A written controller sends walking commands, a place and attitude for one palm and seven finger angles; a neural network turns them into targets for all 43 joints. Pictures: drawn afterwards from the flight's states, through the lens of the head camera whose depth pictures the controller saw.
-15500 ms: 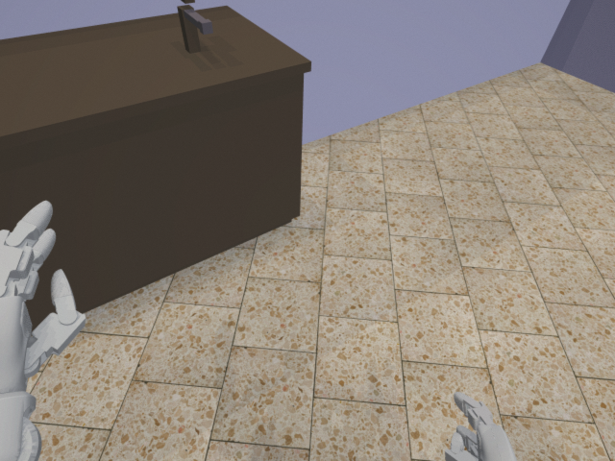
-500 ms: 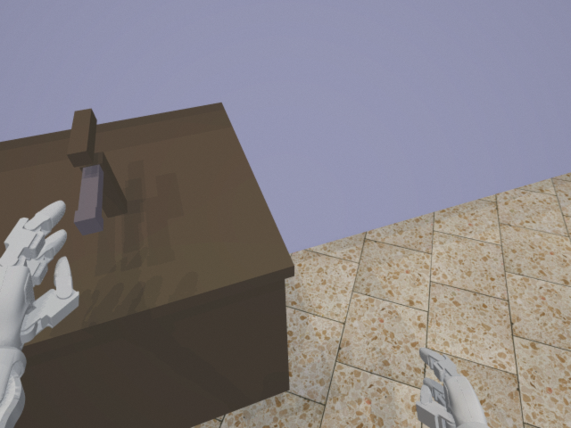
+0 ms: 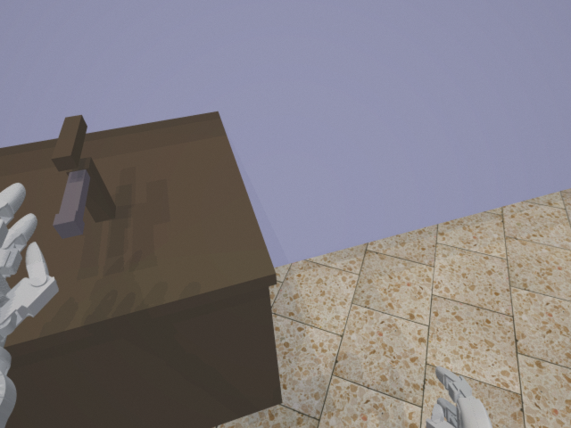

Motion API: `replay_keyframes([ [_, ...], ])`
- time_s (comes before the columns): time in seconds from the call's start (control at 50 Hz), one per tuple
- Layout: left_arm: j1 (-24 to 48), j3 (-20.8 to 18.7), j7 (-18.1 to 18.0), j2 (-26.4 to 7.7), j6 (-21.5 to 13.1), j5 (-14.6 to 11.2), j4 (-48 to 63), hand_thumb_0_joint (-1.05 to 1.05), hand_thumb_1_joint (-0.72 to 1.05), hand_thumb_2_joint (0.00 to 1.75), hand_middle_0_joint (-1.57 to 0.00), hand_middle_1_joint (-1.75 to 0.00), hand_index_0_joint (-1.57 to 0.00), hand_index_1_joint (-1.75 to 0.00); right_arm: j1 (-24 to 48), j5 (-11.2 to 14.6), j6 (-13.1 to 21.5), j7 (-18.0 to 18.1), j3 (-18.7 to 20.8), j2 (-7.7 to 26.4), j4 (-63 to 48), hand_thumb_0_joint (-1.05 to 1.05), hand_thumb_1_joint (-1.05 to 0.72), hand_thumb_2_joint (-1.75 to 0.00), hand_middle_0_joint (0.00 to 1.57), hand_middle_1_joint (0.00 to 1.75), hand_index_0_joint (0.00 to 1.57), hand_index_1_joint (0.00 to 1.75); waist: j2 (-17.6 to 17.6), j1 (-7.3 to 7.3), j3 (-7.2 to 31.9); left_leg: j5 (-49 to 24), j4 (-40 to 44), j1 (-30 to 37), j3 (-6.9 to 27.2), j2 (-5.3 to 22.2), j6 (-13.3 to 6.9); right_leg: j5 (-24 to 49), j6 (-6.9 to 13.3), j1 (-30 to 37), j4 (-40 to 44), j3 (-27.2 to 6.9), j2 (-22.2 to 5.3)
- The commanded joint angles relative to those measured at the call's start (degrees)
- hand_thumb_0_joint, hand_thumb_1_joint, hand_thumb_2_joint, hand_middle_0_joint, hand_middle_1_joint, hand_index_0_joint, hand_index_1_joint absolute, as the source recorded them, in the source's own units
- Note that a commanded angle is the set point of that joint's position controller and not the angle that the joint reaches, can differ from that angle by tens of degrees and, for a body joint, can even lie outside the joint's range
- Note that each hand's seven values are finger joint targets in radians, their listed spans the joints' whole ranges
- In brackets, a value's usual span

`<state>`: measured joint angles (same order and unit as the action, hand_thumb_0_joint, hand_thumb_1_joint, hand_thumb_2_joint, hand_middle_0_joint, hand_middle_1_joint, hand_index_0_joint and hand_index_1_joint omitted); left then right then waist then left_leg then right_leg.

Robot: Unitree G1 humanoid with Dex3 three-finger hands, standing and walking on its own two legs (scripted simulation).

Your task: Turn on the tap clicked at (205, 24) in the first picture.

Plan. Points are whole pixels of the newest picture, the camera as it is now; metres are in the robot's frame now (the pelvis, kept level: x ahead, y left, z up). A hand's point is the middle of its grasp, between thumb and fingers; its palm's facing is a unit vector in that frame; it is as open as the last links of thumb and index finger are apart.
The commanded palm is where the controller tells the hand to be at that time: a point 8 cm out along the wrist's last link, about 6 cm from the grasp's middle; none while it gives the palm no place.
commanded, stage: turn the palm inward beside the body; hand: left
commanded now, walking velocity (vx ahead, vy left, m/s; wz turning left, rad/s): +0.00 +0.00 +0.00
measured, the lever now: (69, 224) +0.34 +0.36 +0.13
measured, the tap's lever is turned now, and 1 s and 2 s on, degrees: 0 0 0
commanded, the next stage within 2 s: reach beside the lever's end, fingers flat in 1.40 s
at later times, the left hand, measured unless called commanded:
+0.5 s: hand (25, 314) +0.17 +0.28 +0.18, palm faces +0.51 -0.84 -0.19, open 7.5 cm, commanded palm +0.12 +0.31 +0.19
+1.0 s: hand (32, 333) +0.16 +0.27 +0.17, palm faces +0.56 -0.82 -0.11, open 7.5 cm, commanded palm +0.10 +0.30 +0.19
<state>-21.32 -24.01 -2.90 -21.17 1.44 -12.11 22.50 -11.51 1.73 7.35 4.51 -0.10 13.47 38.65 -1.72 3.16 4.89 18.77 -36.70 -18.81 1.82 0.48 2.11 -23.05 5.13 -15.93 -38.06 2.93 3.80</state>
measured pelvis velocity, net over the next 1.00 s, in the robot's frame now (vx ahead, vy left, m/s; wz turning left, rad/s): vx -0.02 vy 0.02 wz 0.03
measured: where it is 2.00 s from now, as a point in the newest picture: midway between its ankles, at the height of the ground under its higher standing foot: outside the picture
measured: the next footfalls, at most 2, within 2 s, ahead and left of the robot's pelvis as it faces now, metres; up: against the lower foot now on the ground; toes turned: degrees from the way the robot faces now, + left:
none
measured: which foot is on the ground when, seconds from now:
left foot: down 0.00-1.00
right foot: down 0.00-1.00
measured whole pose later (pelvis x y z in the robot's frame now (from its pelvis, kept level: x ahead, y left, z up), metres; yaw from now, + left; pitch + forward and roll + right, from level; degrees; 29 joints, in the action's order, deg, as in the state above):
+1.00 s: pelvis -0.02 +0.02 +0.01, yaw +2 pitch -4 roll +0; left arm -24.9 -14.0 -14.1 -12.4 15.9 -12.2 33.3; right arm -8.4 1.4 10.9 6.0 -3.4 12.9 39.6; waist -3.0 5.0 2.4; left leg 15.6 -33.9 -14.2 3.2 -0.8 0.6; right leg -19.4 3.8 -9.7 -33.0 4.4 2.7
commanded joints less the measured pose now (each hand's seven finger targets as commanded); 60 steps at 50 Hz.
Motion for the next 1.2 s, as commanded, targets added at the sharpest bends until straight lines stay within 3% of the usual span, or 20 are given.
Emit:
replay_keyframes([
  [0.0, 1.3, -5.7, -2.2, -8.8, -0.8, 0.0, 12.2, 0.00, 0.90, 0.90, -0.20, -0.30, -0.20, -0.30, 7.5, 0.4, 4.5, 0.3, 1.5, 6.2, -10.6, 0.00, -0.90, -0.90, 0.20, 0.30, 0.20, 0.30, -0.3, 1.28, 2.8, -17.3, 2.1, 3.2, -1.9, -1.0, -3.7, 34.2, -7.0, 1.8, 7.4, -3.8, -6.7],
  [0.06, 2.6, -3.6, -2.0, -8.1, 1.0, 0.4, 14.9, 0.00, 0.90, 0.90, -0.20, -0.30, -0.20, -0.30, 7.0, 0.2, 5.4, 0.9, 1.5, 6.6, -11.1, 0.00, -0.90, -0.90, 0.20, 0.30, 0.20, 0.30, 1.3, 0.84, 3.5, -18.2, 2.3, 4.0, -1.5, -1.2, -4.1, 32.9, -6.8, 1.2, 7.5, -3.0, -6.2],
  [0.18, 4.6, -1.7, -5.0, -8.2, -3.0, 2.9, 22.5, 0.00, 0.90, 0.90, -0.20, -0.30, -0.20, -0.30, 6.6, -0.7, 7.7, 1.2, 1.3, 6.0, -10.6, 0.00, -0.90, -0.90, 0.20, 0.30, 0.20, 0.30, -0.8, 1.40, 7.5, -20.9, 2.8, 7.8, -0.5, -1.1, -4.0, 25.5, -4.8, 0.0, 6.4, -0.8, -4.1],
  [0.2, 4.0, -0.3, -5.5, -6.5, -3.4, 3.0, 22.4, 0.00, 0.90, 0.90, -0.20, -0.30, -0.20, -0.30, 6.7, -0.9, 8.0, 1.0, 1.3, 5.9, -10.8, 0.00, -0.90, -0.90, 0.20, 0.30, 0.20, 0.30, -1.1, 1.13, 8.1, -21.1, 2.8, 8.1, -0.4, -1.1, -3.9, 24.9, -4.7, -0.3, 6.2, -0.7, -4.2],
  [0.28, 2.1, -0.1, -7.1, -5.5, -1.0, 3.4, 19.7, 0.00, 0.90, 0.90, -0.20, -0.30, -0.20, -0.30, 7.9, -0.5, 7.5, 0.8, 0.6, 5.7, -10.0, 0.00, -0.90, -0.90, 0.20, 0.30, 0.20, 0.30, -4.0, 2.07, 4.4, -17.1, 4.6, 6.6, 0.5, -0.8, -3.1, 17.9, -3.8, -1.4, 7.1, -0.1, -3.8],
  [0.3, 2.2, 1.9, -7.1, -3.3, 0.2, 2.9, 19.2, 0.00, 0.90, 0.90, -0.20, -0.30, -0.20, -0.30, 8.5, -0.4, 7.3, 0.8, 0.5, 5.6, -10.5, 0.00, -0.90, -0.90, 0.20, 0.30, 0.20, 0.30, -3.2, 1.54, 3.2, -15.6, 5.1, 6.1, 0.7, -0.6, -3.0, 16.6, -3.8, -1.7, 7.4, 0.1, -3.9],
  [0.36, 2.4, 2.3, -7.0, -2.9, 4.5, 1.7, 18.4, 0.00, 0.90, 0.90, -0.20, -0.30, -0.20, -0.30, 10.2, -0.1, 6.4, 1.2, 0.0, 5.8, -10.8, 0.00, -0.90, -0.90, 0.20, 0.30, 0.20, 0.30, 0.0, 1.76, 1.4, -12.5, 6.4, 5.1, 0.9, -0.5, -3.1, 13.7, -4.0, -1.1, 9.0, 0.1, -3.8],
  [0.44, 4.3, 3.5, -7.5, -2.2, 7.6, 1.7, 20.6, 0.00, 0.90, 0.90, -0.20, -0.30, -0.20, -0.30, 11.8, -0.1, 5.9, 1.5, -0.7, 5.4, -11.2, 0.00, -0.90, -0.90, 0.20, 0.30, 0.20, 0.30, -0.2, 1.81, 0.7, -11.0, 7.5, 6.1, 1.2, -0.6, -3.2, 11.8, -4.0, -0.9, 10.2, 0.0, -3.7],
  [0.46, 4.7, 3.7, -7.8, -2.4, 7.9, 1.8, 20.7, 0.00, 0.90, 0.90, -0.20, -0.30, -0.20, -0.30, 11.8, -0.1, 5.8, 1.6, -0.8, 5.4, -11.2, 0.00, -0.90, -0.90, 0.20, 0.30, 0.20, 0.30, 1.2, 1.75, 0.6, -10.3, 7.7, 6.0, 1.5, -0.6, -3.3, 10.9, -4.1, -0.8, 10.5, 0.0, -3.6],
  [0.5, 6.6, 4.5, -8.4, -1.8, 7.6, 2.3, 22.7, 0.00, 0.90, 0.90, -0.20, -0.30, -0.20, -0.30, 12.7, -0.2, 6.0, 1.5, -1.1, 4.9, -11.1, 0.00, -0.90, -0.90, 0.20, 0.30, 0.20, 0.30, -1.3, 1.47, 0.3, -8.5, 8.0, 6.8, 1.3, -0.7, -3.3, 8.9, -4.1, -1.4, 11.1, -0.3, -3.7],
  [0.56, 6.7, 5.1, -9.4, -1.7, 6.7, 2.8, 23.6, 0.00, 0.90, 0.90, -0.20, -0.30, -0.20, -0.30, 12.9, -0.4, 6.5, 1.4, -1.3, 4.8, -10.9, 0.00, -0.90, -0.90, 0.20, 0.30, 0.20, 0.30, -1.4, 1.51, 0.1, -6.0, 8.6, 6.7, 1.8, -0.7, -3.2, 6.7, -3.9, -1.5, 11.4, -0.5, -3.6],
  [0.58, 7.0, 4.4, -9.8, -2.9, 6.5, 3.3, 24.5, 0.00, 0.90, 0.90, -0.20, -0.30, -0.20, -0.30, 13.1, -0.4, 6.5, 1.4, -1.5, 4.6, -10.4, 0.00, -0.90, -0.90, 0.20, 0.30, 0.20, 0.30, -4.1, 1.96, -0.3, -4.7, 9.0, 6.7, 1.7, -0.8, -3.0, 5.8, -3.8, -1.6, 11.5, -0.6, -3.6],
  [0.64, 4.9, 6.0, -10.2, -0.7, 6.7, 2.7, 23.5, 0.00, 0.90, 0.90, -0.20, -0.30, -0.20, -0.30, 13.6, -0.5, 6.8, 1.3, -1.7, 4.6, -10.6, 0.00, -0.90, -0.90, 0.20, 0.30, 0.20, 0.30, -2.2, 1.68, -0.6, -2.8, 9.2, 6.0, 1.8, -1.0, -3.2, 4.5, -3.9, -1.2, 11.9, -0.6, -3.7],
  [0.68, 4.2, 4.9, -10.4, -1.6, 7.8, 2.5, 23.1, 0.00, 0.90, 0.90, -0.20, -0.30, -0.20, -0.30, 14.1, -0.4, 6.5, 1.5, -1.7, 4.6, -10.0, 0.00, -0.90, -0.90, 0.20, 0.30, 0.20, 0.30, -2.7, 2.16, -1.7, -0.4, 9.7, 5.5, 1.7, -1.1, -3.1, 2.8, -4.0, -0.8, 12.9, -0.9, -3.8],
  [0.72, 3.2, 5.7, -10.3, 0.0, 8.9, 1.3, 22.2, 0.00, 0.90, 0.90, -0.20, -0.30, -0.20, -0.30, 14.6, -0.2, 6.6, 1.6, -1.8, 4.5, -10.3, 0.00, -0.90, -0.90, 0.20, 0.30, 0.20, 0.30, 0.2, 1.94, -2.3, -0.4, 9.4, 4.9, 1.6, -1.2, -3.4, 2.3, -4.2, -0.5, 13.8, -1.2, -4.0],
  [0.82, 3.4, 5.5, -10.6, 0.4, 10.5, 0.3, 22.3, 0.00, 0.90, 0.90, -0.20, -0.30, -0.20, -0.30, 15.2, 0.0, 6.7, 1.7, -1.7, 4.5, -10.0, 0.00, -0.90, -0.90, 0.20, 0.30, 0.20, 0.30, 0.9, 2.06, -3.2, -1.6, 8.7, 5.2, 1.2, -1.3, -3.6, 2.2, -4.5, -0.4, 15.2, -1.8, -4.3],
  [0.88, 5.3, 4.4, -11.3, -0.9, 10.3, 0.5, 24.0, 0.00, 0.90, 0.90, -0.20, -0.30, -0.20, -0.30, 15.5, -0.1, 7.1, 1.8, -1.5, 4.6, -9.4, 0.00, -0.90, -0.90, 0.20, 0.30, 0.20, 0.30, -1.3, 2.19, -3.4, -2.4, 8.2, 6.0, 0.9, -1.4, -3.6, 2.1, -4.5, -0.4, 16.0, -2.4, -4.6],
  [0.96, 4.8, 5.9, -11.6, 0.7, 9.7, 0.2, 25.4, 0.00, 0.90, 0.90, -0.20, -0.30, -0.20, -0.30, 14.6, -0.3, 7.8, 1.5, -1.4, 4.7, -9.9, 0.00, -0.90, -0.90, 0.20, 0.30, 0.20, 0.30, -2.0, 1.79, -0.1, -7.6, 7.3, 7.5, 1.0, -1.4, -3.7, 8.0, -4.4, 1.0, 14.4, -2.2, -4.7],
  [1.14, 3.0, 5.9, -10.6, 1.2, 11.7, -0.3, 23.3, 0.00, 0.90, 0.90, -0.20, -0.30, -0.20, -0.30, 13.9, 0.0, 7.1, 1.5, -1.3, 4.9, -10.0, 0.00, -0.90, -0.90, 0.20, 0.30, 0.20, 0.30, 1.7, 1.96, -0.2, -11.8, 7.2, 7.6, 0.5, -1.4, -3.8, 15.3, -4.9, 2.7, 13.6, -1.8, -4.7],
  [1.18, 2.9, 4.3, -10.9, -0.1, 12.1, -0.2, 22.9, 0.00, 0.90, 0.90, -0.20, -0.30, -0.20, -0.30, 13.7, 0.0, 6.9, 1.6, -1.2, 4.8, -9.5, 0.00, -0.90, -0.90, 0.20, 0.30, 0.20, 0.30, 0.6, 2.35, -0.4, -12.2, 7.2, 8.1, 0.3, -1.4, -3.7, 15.8, -5.0, 2.9, 14.2, -2.1, -4.8],
])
